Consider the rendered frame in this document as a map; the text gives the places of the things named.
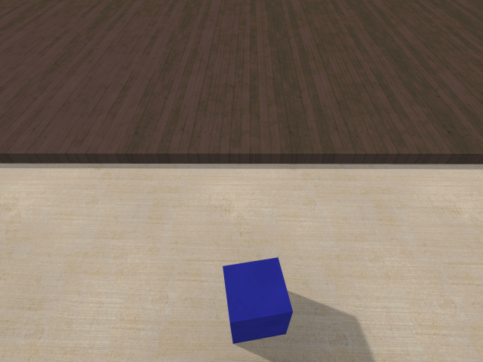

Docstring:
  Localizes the carton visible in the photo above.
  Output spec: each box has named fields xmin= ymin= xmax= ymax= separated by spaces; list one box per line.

xmin=223 ymin=257 xmax=293 ymax=344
